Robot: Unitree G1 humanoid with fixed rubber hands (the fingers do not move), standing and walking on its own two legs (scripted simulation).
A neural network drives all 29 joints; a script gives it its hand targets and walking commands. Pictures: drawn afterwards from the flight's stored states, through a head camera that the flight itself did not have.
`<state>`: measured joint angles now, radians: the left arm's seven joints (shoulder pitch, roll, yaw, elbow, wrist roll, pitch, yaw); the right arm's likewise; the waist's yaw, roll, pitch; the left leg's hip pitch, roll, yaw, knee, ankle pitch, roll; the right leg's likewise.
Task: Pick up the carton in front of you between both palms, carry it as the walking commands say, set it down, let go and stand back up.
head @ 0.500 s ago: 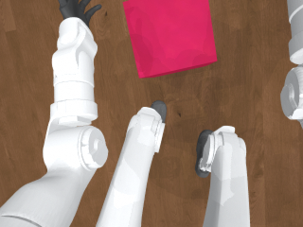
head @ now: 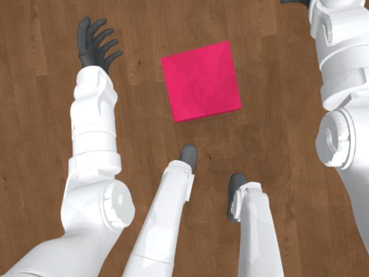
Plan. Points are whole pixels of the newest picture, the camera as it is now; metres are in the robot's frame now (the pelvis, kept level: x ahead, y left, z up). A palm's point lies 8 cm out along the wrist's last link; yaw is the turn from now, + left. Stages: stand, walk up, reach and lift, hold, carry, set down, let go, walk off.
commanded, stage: let go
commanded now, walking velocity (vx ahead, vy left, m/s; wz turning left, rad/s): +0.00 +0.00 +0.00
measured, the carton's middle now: (202, 88) +0.47 +0.11 -0.51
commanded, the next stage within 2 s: stand in 1.46 s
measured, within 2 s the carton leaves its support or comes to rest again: neither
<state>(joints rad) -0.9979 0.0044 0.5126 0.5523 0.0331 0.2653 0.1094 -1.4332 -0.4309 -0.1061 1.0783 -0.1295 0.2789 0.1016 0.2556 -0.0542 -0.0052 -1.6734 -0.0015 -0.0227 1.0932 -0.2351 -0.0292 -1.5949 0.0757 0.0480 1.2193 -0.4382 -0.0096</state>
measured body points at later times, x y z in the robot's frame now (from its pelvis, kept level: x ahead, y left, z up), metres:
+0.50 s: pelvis +0.05 +0.03 +0.11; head +0.21 +0.04 +0.52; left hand +0.31 +0.27 +0.02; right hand +0.40 -0.13 +0.01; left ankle +0.11 +0.13 -0.60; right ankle +0.03 -0.11 -0.60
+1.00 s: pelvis +0.10 +0.00 +0.14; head +0.16 +0.00 +0.59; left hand +0.28 +0.24 +0.06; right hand +0.31 -0.23 +0.05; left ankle +0.11 +0.13 -0.60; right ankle +0.03 -0.11 -0.60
